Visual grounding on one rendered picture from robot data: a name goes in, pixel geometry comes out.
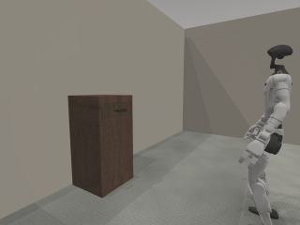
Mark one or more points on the left robot hand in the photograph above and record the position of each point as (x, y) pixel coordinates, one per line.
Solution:
(255, 149)

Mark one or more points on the handle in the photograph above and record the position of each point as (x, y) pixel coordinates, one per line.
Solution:
(120, 110)

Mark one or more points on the humanoid robot head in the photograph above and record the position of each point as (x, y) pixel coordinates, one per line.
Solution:
(279, 52)

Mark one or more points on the left robot forearm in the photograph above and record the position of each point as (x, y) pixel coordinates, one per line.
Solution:
(276, 118)

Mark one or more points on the robot right shin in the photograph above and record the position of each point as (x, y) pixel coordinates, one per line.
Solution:
(267, 190)

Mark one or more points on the right robot hand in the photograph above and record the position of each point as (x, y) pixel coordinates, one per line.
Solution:
(255, 132)

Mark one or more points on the left robot upper arm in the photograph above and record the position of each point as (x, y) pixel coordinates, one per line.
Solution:
(281, 84)

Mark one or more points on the drawer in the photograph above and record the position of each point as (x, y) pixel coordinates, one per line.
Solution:
(108, 110)

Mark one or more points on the right robot forearm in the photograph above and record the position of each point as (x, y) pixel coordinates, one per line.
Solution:
(262, 122)

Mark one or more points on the cabinet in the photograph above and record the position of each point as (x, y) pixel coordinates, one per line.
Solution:
(101, 150)

